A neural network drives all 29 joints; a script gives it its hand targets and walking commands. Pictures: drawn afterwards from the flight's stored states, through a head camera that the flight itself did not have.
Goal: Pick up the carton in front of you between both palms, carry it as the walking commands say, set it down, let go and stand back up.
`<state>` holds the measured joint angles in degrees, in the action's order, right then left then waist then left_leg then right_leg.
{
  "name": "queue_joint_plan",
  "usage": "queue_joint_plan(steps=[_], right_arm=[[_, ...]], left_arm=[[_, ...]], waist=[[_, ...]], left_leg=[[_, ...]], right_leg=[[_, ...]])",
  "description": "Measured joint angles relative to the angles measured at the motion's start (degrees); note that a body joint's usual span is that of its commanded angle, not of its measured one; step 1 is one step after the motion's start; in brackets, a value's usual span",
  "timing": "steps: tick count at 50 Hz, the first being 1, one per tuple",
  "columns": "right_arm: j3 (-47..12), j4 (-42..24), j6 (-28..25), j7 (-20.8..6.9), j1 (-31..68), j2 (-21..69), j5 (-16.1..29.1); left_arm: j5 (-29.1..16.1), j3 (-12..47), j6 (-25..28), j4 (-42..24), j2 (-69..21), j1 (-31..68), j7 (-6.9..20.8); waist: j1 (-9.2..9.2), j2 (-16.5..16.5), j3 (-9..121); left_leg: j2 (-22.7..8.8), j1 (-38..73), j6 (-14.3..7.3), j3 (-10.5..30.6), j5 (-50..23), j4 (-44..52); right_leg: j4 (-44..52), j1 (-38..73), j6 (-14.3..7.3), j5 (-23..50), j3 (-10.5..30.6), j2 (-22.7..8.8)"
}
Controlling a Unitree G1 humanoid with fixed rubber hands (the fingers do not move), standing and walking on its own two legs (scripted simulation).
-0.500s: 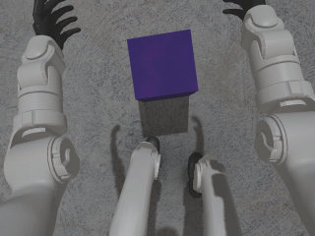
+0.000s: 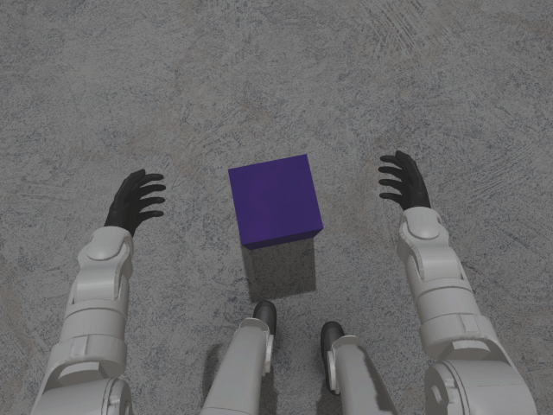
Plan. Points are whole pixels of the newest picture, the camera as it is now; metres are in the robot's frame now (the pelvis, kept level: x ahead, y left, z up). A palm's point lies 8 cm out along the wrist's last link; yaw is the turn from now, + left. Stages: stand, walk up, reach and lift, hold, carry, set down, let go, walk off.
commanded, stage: let go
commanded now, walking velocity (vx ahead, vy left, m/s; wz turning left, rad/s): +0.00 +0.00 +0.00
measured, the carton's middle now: (275, 207) +0.48 +0.08 -0.59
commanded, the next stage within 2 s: stand in 1.04 s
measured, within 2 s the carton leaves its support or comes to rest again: neither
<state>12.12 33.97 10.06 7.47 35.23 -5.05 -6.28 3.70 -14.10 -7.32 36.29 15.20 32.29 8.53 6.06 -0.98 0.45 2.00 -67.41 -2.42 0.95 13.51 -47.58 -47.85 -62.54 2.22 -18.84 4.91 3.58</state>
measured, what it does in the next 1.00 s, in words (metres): rises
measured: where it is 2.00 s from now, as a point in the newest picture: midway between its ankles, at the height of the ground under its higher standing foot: (298, 359)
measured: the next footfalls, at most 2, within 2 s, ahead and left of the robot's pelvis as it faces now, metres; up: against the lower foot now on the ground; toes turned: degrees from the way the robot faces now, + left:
none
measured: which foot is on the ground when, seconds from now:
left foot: down 0.00-1.00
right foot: down 0.00-1.00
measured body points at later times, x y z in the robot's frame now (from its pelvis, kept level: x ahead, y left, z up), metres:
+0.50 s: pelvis +0.05 -0.03 +0.06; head +0.12 -0.03 +0.50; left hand +0.21 +0.22 -0.02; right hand +0.28 -0.23 -0.03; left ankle +0.06 +0.09 -0.68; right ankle +0.02 -0.14 -0.68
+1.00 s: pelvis +0.06 -0.04 +0.06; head +0.07 -0.04 +0.51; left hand +0.22 +0.21 -0.01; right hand +0.24 -0.26 -0.02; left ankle +0.06 +0.09 -0.68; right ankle +0.02 -0.14 -0.68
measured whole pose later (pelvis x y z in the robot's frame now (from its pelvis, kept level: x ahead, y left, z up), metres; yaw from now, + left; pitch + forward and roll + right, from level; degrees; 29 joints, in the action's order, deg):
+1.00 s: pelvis +0.06 -0.04 +0.06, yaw +4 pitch -3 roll +1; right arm 1.1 27.0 5.4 -1.2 -12.8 -11.8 0.5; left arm 1.1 -2.2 -11.5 22.8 13.7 -12.6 1.9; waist 0.0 -1.4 -3.7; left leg 2.2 -9.3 0.4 3.7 14.2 -26.6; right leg -27.5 -4.4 -2.0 -19.8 2.2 2.1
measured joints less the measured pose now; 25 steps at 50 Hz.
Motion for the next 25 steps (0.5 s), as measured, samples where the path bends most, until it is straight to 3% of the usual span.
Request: queue_joint_plan(steps=[15,25], right_arm=[[-3.81,-0.63,-7.97,-5.03,-25.47,-1.7,1.18],[-6.93,-4.34,-8.83,-7.62,-40.39,-4.81,3.35]], left_arm=[[-4.47,9.03,5.76,-8.01,-3.62,-29.71,-3.11],[-5.39,12.39,5.46,-11.97,-3.82,-43.41,-3.83]], waist=[[-0.97,1.57,-0.46],[-2.86,1.93,-3.01]], left_leg=[[1.33,26.68,0.41,1.05,-0.75,11.85],[0.69,46.51,1.82,1.44,-1.5,20.58]], right_leg=[[11.38,26.64,-1.1,0.34,-0.69,-1.95],[18.83,45.68,-2.95,0.81,-0.89,-1.84]])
